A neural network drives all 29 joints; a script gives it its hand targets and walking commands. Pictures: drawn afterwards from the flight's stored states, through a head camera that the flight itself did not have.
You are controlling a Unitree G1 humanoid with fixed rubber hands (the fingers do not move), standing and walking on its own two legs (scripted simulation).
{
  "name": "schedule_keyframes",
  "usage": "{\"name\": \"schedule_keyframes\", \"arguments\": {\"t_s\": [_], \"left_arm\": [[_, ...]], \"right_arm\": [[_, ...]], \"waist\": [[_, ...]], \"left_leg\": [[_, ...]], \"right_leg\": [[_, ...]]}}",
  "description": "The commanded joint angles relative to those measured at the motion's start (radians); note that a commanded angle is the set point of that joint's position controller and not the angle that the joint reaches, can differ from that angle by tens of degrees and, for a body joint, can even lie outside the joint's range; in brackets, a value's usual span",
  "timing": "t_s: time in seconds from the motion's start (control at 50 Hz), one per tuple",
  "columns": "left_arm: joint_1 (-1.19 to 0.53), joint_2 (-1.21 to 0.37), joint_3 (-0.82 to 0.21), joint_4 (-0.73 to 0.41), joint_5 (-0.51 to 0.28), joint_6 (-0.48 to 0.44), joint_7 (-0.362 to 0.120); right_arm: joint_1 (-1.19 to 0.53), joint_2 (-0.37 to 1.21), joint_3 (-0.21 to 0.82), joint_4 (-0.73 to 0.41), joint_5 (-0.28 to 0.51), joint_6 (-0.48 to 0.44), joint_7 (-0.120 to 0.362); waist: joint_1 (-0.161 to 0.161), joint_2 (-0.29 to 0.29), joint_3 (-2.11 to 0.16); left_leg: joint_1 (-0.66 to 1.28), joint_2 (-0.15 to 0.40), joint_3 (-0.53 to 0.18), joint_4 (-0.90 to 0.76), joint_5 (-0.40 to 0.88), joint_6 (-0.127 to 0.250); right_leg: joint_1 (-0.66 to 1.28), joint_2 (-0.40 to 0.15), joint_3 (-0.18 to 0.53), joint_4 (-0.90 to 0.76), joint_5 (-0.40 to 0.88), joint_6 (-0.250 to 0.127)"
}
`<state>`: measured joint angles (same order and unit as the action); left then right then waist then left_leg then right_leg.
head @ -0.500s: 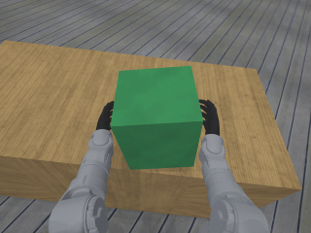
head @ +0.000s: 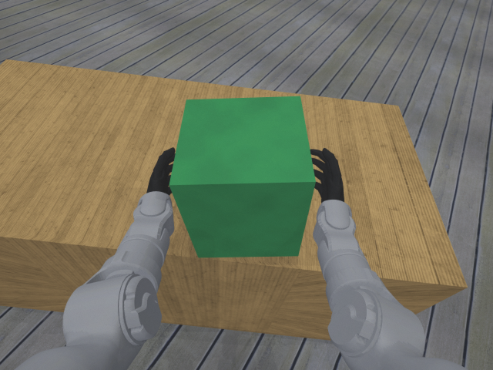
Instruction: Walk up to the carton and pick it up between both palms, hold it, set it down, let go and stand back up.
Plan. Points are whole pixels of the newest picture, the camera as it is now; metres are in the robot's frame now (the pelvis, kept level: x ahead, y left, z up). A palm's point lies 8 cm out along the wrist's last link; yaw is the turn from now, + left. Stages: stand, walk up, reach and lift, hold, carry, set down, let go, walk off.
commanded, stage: set down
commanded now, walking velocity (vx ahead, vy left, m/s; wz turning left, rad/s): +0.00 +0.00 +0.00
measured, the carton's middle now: (245, 182) +0.46 +0.00 +0.01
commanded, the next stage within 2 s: none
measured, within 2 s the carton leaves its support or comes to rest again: rests again in 0.58 s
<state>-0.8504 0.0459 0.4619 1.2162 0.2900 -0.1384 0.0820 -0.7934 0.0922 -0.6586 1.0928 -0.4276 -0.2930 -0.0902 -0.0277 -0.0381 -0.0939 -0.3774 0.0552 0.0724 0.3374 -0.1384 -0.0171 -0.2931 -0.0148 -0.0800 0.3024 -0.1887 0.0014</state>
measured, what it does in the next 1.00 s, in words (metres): stands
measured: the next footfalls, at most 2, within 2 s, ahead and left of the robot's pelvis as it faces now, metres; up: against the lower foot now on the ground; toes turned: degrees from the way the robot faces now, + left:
none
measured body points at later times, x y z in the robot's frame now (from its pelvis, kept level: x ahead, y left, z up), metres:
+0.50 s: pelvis +0.01 +0.01 +0.00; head +0.09 +0.02 +0.44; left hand +0.45 +0.15 +0.03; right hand +0.42 -0.15 +0.03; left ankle +0.01 +0.13 -0.75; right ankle -0.04 -0.12 -0.75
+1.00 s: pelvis +0.02 +0.00 +0.00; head +0.13 +0.01 +0.43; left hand +0.47 +0.15 +0.01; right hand +0.44 -0.15 +0.02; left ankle +0.01 +0.13 -0.75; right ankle -0.04 -0.12 -0.75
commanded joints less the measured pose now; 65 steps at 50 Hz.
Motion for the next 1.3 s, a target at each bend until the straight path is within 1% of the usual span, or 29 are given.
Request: {"name": "schedule_keyframes", "arguments": {"t_s": [0.0, 0.08, 0.1, 0.16, 0.18, 0.2, 0.22, 0.26, 0.3, 0.36, 0.42, 0.44, 0.52, 0.58, 0.6, 0.62, 0.64, 0.66, 0.72, 0.82, 0.84, 0.86, 0.88, 0.94, 1.0, 1.08, 1.14, 1.2, 1.28], "left_arm": [[-0.767, -0.465, -0.133, -0.148, 0.058, -0.115, -0.168], [-0.749, -0.451, -0.085, -0.103, 0.076, -0.112, -0.181], [-0.743, -0.452, -0.081, -0.101, 0.082, -0.110, -0.180], [-0.722, -0.460, -0.071, -0.080, 0.093, -0.107, -0.174], [-0.718, -0.472, -0.076, -0.073, 0.092, -0.105, -0.171], [-0.709, -0.479, -0.078, -0.070, 0.094, -0.104, -0.169], [-0.703, -0.487, -0.082, -0.066, 0.094, -0.106, -0.166], [-0.697, -0.508, -0.102, -0.081, 0.088, -0.112, -0.156], [-0.684, -0.522, -0.098, -0.064, 0.099, -0.117, -0.152], [-0.658, -0.527, -0.093, -0.060, 0.109, -0.125, -0.148], [-0.646, -0.526, -0.099, -0.060, 0.119, -0.125, -0.146], [-0.641, -0.525, -0.101, -0.070, 0.119, -0.127, -0.146], [-0.607, -0.523, -0.111, -0.051, 0.115, -0.148, -0.147], [-0.572, -0.529, -0.124, -0.033, 0.118, -0.165, -0.147], [-0.566, -0.526, -0.128, -0.026, 0.119, -0.173, -0.149], [-0.563, -0.530, -0.138, -0.022, 0.112, -0.180, -0.149], [-0.553, -0.526, -0.144, -0.014, 0.111, -0.186, -0.153], [-0.544, -0.521, -0.144, -0.001, 0.109, -0.189, -0.157], [-0.528, -0.513, -0.151, 0.017, 0.117, -0.202, -0.159], [-0.502, -0.496, -0.138, 0.057, 0.118, -0.214, -0.173], [-0.494, -0.496, -0.132, 0.072, 0.118, -0.216, -0.177], [-0.491, -0.484, -0.117, 0.076, 0.123, -0.218, -0.179], [-0.493, -0.495, -0.119, 0.071, 0.122, -0.221, -0.180], [-0.511, -0.496, -0.122, 0.061, 0.129, -0.228, -0.173], [-0.514, -0.495, -0.101, 0.048, 0.148, -0.228, -0.166], [-0.506, -0.493, -0.085, 0.048, 0.166, -0.218, -0.162], [-0.498, -0.488, -0.075, 0.040, 0.181, -0.214, -0.157], [-0.491, -0.489, -0.067, 0.030, 0.195, -0.205, -0.156], [-0.482, -0.480, -0.062, 0.026, 0.199, -0.198, -0.157]], "right_arm": [[-0.622, 0.536, 0.223, -0.070, -0.098, -0.003, 0.161], [-0.656, 0.552, 0.218, -0.152, -0.133, 0.008, 0.167], [-0.657, 0.553, 0.218, -0.167, -0.139, 0.008, 0.169], [-0.667, 0.538, 0.206, -0.194, -0.160, 0.001, 0.173], [-0.677, 0.529, 0.195, -0.205, -0.168, -0.005, 0.175], [-0.676, 0.524, 0.191, -0.213, -0.176, -0.010, 0.176], [-0.678, 0.519, 0.190, -0.213, -0.184, -0.017, 0.179], [-0.673, 0.494, 0.171, -0.192, -0.194, -0.038, 0.181], [-0.658, 0.487, 0.159, -0.160, -0.211, -0.053, 0.185], [-0.633, 0.468, 0.136, -0.121, -0.227, -0.071, 0.186], [-0.613, 0.460, 0.130, -0.079, -0.221, -0.077, 0.186], [-0.603, 0.467, 0.137, -0.067, -0.213, -0.080, 0.185], [-0.590, 0.489, 0.180, -0.060, -0.190, -0.105, 0.175], [-0.565, 0.507, 0.210, -0.038, -0.172, -0.126, 0.165], [-0.556, 0.514, 0.219, -0.033, -0.172, -0.132, 0.161], [-0.546, 0.523, 0.223, -0.019, -0.166, -0.135, 0.157], [-0.532, 0.533, 0.237, -0.012, -0.163, -0.140, 0.153], [-0.527, 0.533, 0.239, -0.004, -0.165, -0.143, 0.147], [-0.489, 0.550, 0.253, 0.031, -0.163, -0.146, 0.140], [-0.479, 0.559, 0.278, 0.017, -0.168, -0.149, 0.132], [-0.476, 0.557, 0.274, 0.014, -0.170, -0.146, 0.132], [-0.471, 0.561, 0.276, 0.004, -0.174, -0.141, 0.132], [-0.476, 0.562, 0.273, -0.003, -0.178, -0.142, 0.133], [-0.475, 0.553, 0.265, -0.005, -0.174, -0.142, 0.141], [-0.460, 0.541, 0.233, 0.015, -0.190, -0.134, 0.146], [-0.460, 0.515, 0.199, 0.011, -0.202, -0.129, 0.151], [-0.453, 0.518, 0.189, 0.015, -0.203, -0.129, 0.155], [-0.446, 0.519, 0.178, 0.015, -0.208, -0.123, 0.159], [-0.446, 0.515, 0.172, -0.004, -0.201, -0.120, 0.160]], "waist": [[0.018, 0.060, -0.602], [0.031, 0.022, -0.635], [0.038, 0.035, -0.651], [0.045, 0.034, -0.688], [0.035, 0.041, -0.705], [0.035, 0.039, -0.717], [0.033, 0.043, -0.730], [0.015, 0.050, -0.753], [0.012, 0.060, -0.746], [0.007, 0.063, -0.734], [-0.002, 0.074, -0.707], [-0.004, 0.074, -0.691], [0.010, 0.076, -0.714], [0.014, 0.097, -0.707], [0.017, 0.093, -0.712], [0.008, 0.100, -0.716], [0.009, 0.097, -0.713], [0.001, 0.090, -0.705], [0.003, 0.087, -0.676], [-0.001, 0.033, -0.631], [-0.006, 0.027, -0.623], [0.001, 0.014, -0.611], [0.000, 0.017, -0.627], [0.002, 0.048, -0.658], [0.001, 0.058, -0.660], [0.002, 0.079, -0.651], [0.010, 0.083, -0.642], [0.008, 0.082, -0.620], [0.009, 0.079, -0.605]], "left_leg": [[0.145, -0.046, 0.058, -0.016, 0.235, 0.006], [0.076, -0.053, 0.069, -0.043, 0.148, 0.032], [0.077, -0.051, 0.073, -0.046, 0.152, 0.030], [0.117, -0.046, 0.072, -0.035, 0.181, 0.025], [0.142, -0.041, 0.068, -0.029, 0.198, 0.016], [0.165, -0.038, 0.070, -0.024, 0.206, 0.013], [0.197, -0.035, 0.067, -0.012, 0.238, 0.005], [0.271, -0.024, 0.057, 0.024, 0.338, -0.018], [0.320, -0.016, 0.052, 0.053, 0.415, -0.032], [0.363, -0.006, 0.042, 0.084, 0.505, -0.045], [0.378, -0.002, 0.039, 0.094, 0.538, -0.047], [0.366, -0.004, 0.036, 0.098, 0.555, -0.047], [0.290, -0.011, 0.038, 0.112, 0.589, -0.041], [0.238, -0.013, 0.037, 0.124, 0.620, -0.038], [0.208, -0.014, 0.038, 0.121, 0.606, -0.034], [0.179, -0.017, 0.037, 0.116, 0.598, -0.034], [0.148, -0.018, 0.037, 0.112, 0.577, -0.027], [0.123, -0.022, 0.037, 0.106, 0.574, -0.026], [0.088, -0.020, 0.033, 0.095, 0.562, -0.021], [0.002, -0.029, 0.032, 0.057, 0.473, 0.003], [-0.006, -0.030, 0.030, 0.048, 0.452, 0.004], [-0.010, -0.032, 0.032, 0.036, 0.422, 0.011], [-0.012, -0.031, 0.032, 0.032, 0.424, 0.006], [0.091, -0.024, 0.029, 0.058, 0.484, -0.004], [0.156, -0.017, 0.026, 0.071, 0.519, -0.015], [0.185, -0.015, 0.030, 0.073, 0.515, -0.023], [0.186, -0.013, 0.028, 0.077, 0.524, -0.023], [0.178, -0.016, 0.031, 0.068, 0.495, -0.022], [0.162, -0.020, 0.036, 0.070, 0.491, -0.017]], "right_leg": [[0.318, -0.007, -0.001, 0.087, 0.516, 0.050], [0.373, -0.022, 0.011, 0.101, 0.522, 0.068], [0.371, -0.022, 0.010, 0.101, 0.520, 0.068], [0.324, -0.015, -0.001, 0.091, 0.492, 0.064], [0.296, -0.009, -0.010, 0.086, 0.476, 0.059], [0.259, -0.007, -0.018, 0.078, 0.456, 0.057], [0.229, 0.001, -0.024, 0.074, 0.442, 0.052], [0.160, 0.018, -0.044, 0.068, 0.448, 0.042], [0.097, 0.026, -0.054, 0.057, 0.429, 0.034], [0.052, 0.037, -0.062, 0.049, 0.432, 0.027], [0.023, 0.039, -0.063, 0.045, 0.440, 0.023], [0.028, 0.040, -0.061, 0.048, 0.465, 0.024], [0.111, 0.030, -0.046, 0.084, 0.610, 0.032], [0.146, 0.021, -0.034, 0.102, 0.688, 0.031], [0.165, 0.016, -0.032, 0.108, 0.714, 0.032], [0.186, 0.011, -0.025, 0.120, 0.746, 0.033], [0.206, 0.005, -0.019, 0.126, 0.767, 0.036], [0.229, 0.001, -0.016, 0.135, 0.800, 0.039], [0.243, -0.006, -0.007, 0.143, 0.836, 0.042], [0.313, -0.017, 0.008, 0.156, 0.880, 0.051], [0.319, -0.020, 0.009, 0.158, 0.871, 0.052], [0.328, -0.022, 0.015, 0.152, 0.856, 0.055], [0.329, -0.019, 0.007, 0.154, 0.848, 0.054], [0.233, -0.002, -0.006, 0.134, 0.767, 0.049], [0.161, 0.011, -0.019, 0.108, 0.687, 0.035], [0.125, 0.016, -0.029, 0.084, 0.617, 0.022], [0.120, 0.018, -0.029, 0.078, 0.605, 0.021], [0.114, 0.018, -0.031, 0.072, 0.577, 0.022], [0.124, 0.014, -0.031, 0.075, 0.589, 0.027]]}}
